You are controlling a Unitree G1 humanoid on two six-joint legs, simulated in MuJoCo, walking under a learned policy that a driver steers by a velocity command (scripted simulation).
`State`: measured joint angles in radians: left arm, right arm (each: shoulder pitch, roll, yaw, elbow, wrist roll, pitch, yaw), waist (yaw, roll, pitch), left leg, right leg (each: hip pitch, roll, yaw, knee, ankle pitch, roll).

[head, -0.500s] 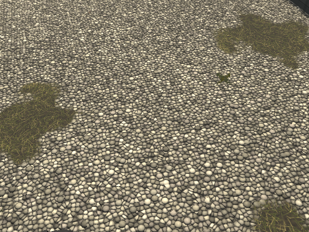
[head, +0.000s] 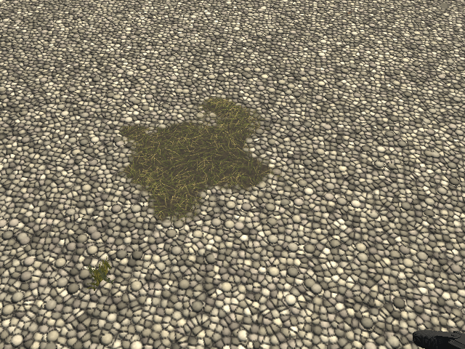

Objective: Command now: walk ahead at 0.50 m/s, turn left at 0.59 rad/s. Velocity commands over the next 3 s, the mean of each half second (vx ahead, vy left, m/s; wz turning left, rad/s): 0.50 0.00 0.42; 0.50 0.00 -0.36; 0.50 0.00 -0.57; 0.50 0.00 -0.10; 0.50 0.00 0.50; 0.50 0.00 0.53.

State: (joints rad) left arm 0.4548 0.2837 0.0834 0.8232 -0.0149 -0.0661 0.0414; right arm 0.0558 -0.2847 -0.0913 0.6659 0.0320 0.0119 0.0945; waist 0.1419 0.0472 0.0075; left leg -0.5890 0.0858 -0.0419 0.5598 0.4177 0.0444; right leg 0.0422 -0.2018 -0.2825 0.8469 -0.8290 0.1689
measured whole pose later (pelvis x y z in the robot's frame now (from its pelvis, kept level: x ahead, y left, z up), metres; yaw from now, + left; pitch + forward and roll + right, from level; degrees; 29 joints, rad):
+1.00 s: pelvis +0.60 +0.12 -0.09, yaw -1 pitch +3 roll +1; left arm 0.41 0.28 0.07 0.81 -0.03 -0.04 0.02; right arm 0.01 -0.24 -0.05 0.74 0.00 -0.13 0.01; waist 0.07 -0.03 -0.01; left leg -0.39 -0.05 -0.04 0.47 -0.13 0.01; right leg -0.22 0.08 0.20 0.81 -0.50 -0.05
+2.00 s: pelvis +1.15 -0.02 -0.10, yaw -19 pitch +3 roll -1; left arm 0.34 0.32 0.06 0.79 0.00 -0.04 0.01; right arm 0.10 -0.28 -0.03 0.70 0.01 -0.08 0.06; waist 0.05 0.01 0.01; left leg -0.51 -0.02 0.03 0.55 -0.07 0.08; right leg 0.04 0.03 -0.03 0.46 -0.48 -0.04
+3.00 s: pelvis +1.68 -0.07 -0.10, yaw +14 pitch +2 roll -1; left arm 0.37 0.32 0.07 0.87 -0.02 -0.06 0.00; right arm 0.05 -0.27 -0.05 0.57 0.01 -0.03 0.05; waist 0.08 0.02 0.05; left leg -0.51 0.00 0.03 0.57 -0.09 0.08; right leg 0.07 -0.08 -0.21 0.45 -0.47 0.04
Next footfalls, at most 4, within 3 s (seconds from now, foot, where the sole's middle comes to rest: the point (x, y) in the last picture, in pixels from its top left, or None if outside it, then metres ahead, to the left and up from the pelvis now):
0.04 left None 0.17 0.13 -0.86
0.46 right None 0.50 -0.01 -0.86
0.94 left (200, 277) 0.71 0.24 -0.86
1.44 right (295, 223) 0.97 -0.06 -0.86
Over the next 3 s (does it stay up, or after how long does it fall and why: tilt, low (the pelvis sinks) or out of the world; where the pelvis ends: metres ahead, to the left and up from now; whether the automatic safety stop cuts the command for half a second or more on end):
stays up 1.68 -0.07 -0.10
